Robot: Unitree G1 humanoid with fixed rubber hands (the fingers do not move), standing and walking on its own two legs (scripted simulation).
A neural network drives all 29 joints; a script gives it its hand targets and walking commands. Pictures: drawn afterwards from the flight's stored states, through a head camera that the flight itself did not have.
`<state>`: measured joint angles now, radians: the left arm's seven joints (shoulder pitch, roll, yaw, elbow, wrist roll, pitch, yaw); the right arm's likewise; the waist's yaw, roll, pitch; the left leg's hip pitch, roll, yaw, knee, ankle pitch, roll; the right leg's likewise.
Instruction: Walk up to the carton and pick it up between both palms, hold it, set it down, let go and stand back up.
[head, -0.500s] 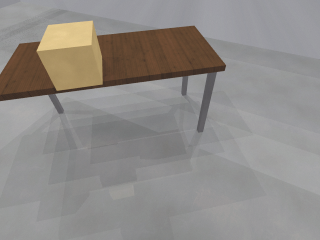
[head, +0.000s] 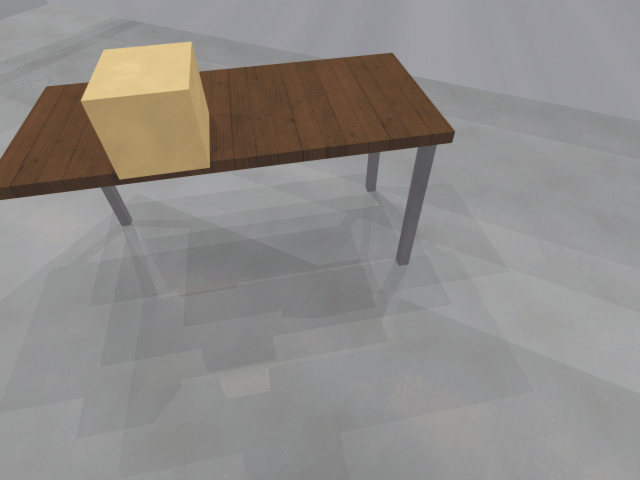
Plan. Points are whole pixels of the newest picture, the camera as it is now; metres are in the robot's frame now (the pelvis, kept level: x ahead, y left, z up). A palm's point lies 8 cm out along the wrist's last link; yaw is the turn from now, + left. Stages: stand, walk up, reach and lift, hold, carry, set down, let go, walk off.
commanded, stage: stand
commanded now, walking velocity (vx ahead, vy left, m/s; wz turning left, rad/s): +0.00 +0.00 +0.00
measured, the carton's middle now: (156, 108) +0.99 +0.46 -0.04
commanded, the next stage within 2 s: walk up in 0.18 s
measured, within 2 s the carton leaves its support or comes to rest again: neither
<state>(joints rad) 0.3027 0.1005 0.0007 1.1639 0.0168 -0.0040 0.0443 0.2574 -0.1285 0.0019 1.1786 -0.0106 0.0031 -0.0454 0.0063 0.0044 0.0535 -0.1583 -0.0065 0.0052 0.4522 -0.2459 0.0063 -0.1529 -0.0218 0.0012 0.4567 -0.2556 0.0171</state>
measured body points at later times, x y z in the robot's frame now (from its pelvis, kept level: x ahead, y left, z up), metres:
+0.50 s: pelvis +0.00 +0.01 +0.00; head +0.01 +0.02 +0.45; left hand -0.03 +0.24 -0.16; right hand +0.00 -0.23 -0.16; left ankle +0.00 +0.12 -0.70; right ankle +0.00 -0.13 -0.74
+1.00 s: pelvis +0.16 +0.10 -0.02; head +0.16 +0.10 +0.43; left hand +0.23 +0.36 -0.14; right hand +0.11 -0.14 -0.16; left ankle +0.08 +0.21 -0.74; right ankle +0.28 +0.01 -0.71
